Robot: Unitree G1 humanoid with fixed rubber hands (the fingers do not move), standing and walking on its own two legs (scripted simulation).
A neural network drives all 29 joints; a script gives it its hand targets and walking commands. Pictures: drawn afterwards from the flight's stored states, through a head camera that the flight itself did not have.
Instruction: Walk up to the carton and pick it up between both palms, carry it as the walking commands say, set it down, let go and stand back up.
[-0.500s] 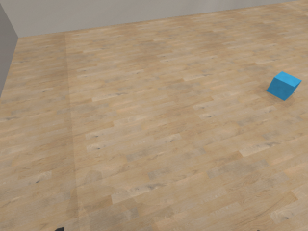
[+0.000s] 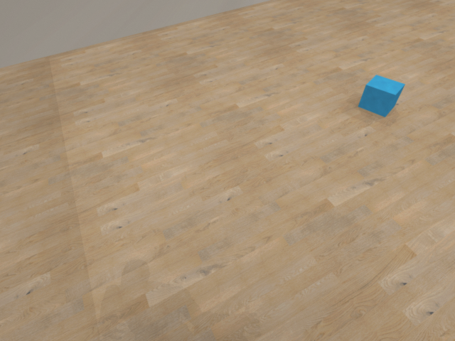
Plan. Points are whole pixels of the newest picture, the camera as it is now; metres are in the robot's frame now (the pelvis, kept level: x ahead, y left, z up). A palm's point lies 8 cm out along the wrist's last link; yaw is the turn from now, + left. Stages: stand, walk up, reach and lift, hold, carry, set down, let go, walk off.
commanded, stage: walk up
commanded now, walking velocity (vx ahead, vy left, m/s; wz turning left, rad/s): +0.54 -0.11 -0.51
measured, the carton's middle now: (380, 95) +1.77 -0.87 -0.66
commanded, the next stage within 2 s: none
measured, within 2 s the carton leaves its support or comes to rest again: neither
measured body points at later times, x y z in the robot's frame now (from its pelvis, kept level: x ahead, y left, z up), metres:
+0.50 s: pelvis +0.18 -0.01 +0.01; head +0.22 -0.01 +0.46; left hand +0.11 +0.25 -0.13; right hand +0.38 -0.26 -0.09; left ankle +0.33 +0.07 -0.72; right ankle +0.02 -0.08 -0.72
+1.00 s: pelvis +0.35 -0.11 +0.02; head +0.38 -0.12 +0.46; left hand +0.60 +0.02 -0.11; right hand +0.15 -0.29 -0.12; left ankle +0.34 +0.06 -0.72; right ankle +0.35 -0.26 -0.72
